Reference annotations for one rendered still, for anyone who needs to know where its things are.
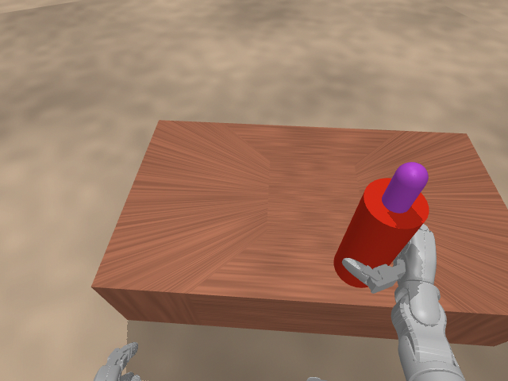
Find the right robot hand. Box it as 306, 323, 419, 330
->
342, 223, 437, 294

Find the left robot hand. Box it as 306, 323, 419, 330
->
94, 342, 141, 381

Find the right robot arm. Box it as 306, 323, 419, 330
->
391, 279, 466, 381

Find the bottle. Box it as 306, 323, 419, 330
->
333, 162, 429, 288

